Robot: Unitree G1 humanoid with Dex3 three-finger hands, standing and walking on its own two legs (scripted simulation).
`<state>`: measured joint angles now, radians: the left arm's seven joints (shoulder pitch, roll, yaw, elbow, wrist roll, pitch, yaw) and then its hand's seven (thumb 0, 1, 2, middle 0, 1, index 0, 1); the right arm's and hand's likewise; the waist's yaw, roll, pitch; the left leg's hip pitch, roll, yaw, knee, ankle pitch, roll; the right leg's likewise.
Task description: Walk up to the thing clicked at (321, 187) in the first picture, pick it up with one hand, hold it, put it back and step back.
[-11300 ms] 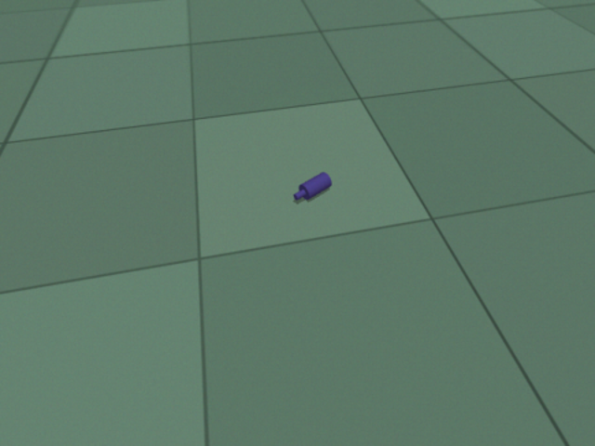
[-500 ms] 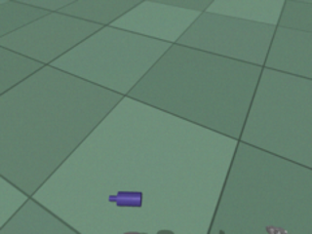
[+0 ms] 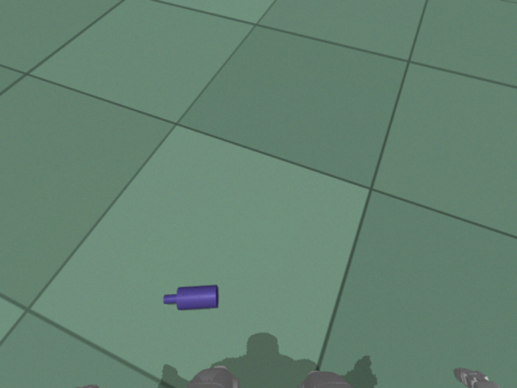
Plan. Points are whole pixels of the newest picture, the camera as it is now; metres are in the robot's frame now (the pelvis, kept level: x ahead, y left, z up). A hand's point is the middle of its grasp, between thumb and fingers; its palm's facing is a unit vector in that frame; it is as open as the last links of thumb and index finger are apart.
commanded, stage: walk up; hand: left
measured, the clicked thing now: (190, 297) +0.44 +0.26 -0.72
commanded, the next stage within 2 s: stand in 1.30 s
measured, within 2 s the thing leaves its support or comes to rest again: neither
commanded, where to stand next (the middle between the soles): +0.10 -0.01 m, yaw +3 degrees
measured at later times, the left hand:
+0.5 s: hand out of the picture +0.06 +0.24 -0.13, palm faces +0.01 -0.94 -0.35, open 7.3 cm
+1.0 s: hand out of the picture +0.08 +0.24 -0.13, palm faces +0.01 -0.95 -0.32, open 7.3 cm
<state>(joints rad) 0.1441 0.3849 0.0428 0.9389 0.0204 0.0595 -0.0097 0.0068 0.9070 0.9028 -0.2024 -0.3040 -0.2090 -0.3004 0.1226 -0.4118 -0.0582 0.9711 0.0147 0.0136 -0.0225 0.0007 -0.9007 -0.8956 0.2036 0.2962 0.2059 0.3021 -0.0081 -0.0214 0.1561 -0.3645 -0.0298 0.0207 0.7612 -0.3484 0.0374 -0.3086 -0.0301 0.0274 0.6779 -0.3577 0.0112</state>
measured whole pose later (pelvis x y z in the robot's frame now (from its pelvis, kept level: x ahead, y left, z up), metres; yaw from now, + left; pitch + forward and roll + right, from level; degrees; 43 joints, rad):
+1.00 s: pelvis -0.01 -0.01 +0.03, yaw +1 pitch -2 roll +0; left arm 0.07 0.34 0.02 1.16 0.00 -0.01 -0.01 0.01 0.91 0.90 -0.20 -0.30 -0.21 -0.30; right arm 0.08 -0.34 -0.01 1.16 -0.01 -0.01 0.01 0.00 -0.90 -0.90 0.20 0.30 0.21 0.30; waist -0.01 -0.01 0.04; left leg -0.13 0.00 0.00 0.33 -0.17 0.00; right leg -0.11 -0.01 0.01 0.31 -0.18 0.02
